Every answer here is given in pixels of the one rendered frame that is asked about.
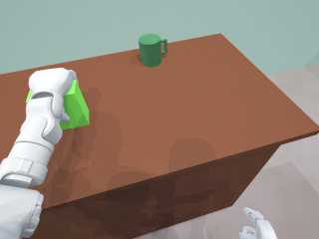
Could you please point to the robot left hand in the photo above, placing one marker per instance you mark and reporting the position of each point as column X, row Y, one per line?
column 57, row 79

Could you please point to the table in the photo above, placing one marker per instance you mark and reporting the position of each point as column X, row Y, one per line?
column 164, row 144

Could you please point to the robot right hand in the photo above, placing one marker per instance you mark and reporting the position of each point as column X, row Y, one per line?
column 263, row 228

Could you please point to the robot left forearm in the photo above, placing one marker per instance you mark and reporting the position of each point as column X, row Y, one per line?
column 26, row 164

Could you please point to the robot left upper arm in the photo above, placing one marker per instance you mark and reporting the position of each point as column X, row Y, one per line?
column 20, row 210

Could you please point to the sponge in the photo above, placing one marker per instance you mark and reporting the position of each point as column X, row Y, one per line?
column 74, row 106

